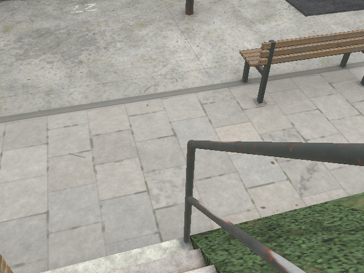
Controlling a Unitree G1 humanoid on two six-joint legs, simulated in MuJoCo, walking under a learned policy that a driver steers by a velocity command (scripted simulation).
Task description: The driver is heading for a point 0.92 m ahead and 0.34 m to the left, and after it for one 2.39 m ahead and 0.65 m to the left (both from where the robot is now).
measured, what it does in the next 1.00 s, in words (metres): goes down, turning left: right foot 0.21 m lower, then left foot 0.21 m lower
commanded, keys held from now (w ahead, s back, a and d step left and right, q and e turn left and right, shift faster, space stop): w+q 0.92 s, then w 0.08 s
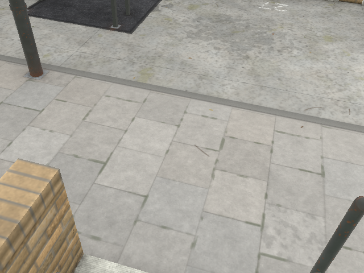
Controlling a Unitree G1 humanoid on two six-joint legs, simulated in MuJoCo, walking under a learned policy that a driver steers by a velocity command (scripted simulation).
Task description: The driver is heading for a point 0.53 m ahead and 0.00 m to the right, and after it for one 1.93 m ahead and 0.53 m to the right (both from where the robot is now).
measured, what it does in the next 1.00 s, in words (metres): goes down: right foot 0.21 m lower, then left foot 0.21 m lower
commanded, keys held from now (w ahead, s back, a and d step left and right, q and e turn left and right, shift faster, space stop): w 0.58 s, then e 0.42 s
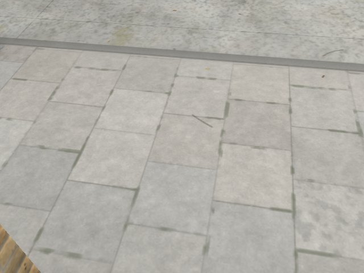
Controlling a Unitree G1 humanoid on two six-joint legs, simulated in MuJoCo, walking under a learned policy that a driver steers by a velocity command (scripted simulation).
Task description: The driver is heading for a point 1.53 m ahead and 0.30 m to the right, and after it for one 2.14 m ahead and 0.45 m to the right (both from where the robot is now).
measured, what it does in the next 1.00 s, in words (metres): goes down, turning right: left foot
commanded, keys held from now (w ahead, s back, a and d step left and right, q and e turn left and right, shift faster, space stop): e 0.42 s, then no key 0.22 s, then w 0.08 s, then no key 0.28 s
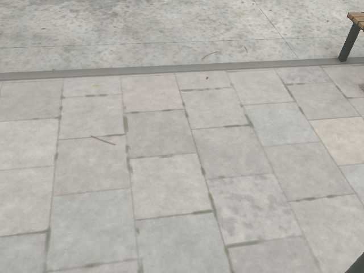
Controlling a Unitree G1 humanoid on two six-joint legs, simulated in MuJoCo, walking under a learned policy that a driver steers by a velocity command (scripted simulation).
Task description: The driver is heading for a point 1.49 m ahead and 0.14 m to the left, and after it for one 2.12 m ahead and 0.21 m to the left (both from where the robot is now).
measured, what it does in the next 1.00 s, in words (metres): goes down: left foot 0.21 m lower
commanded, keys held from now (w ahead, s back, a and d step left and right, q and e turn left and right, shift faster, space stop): no key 0.22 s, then w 0.78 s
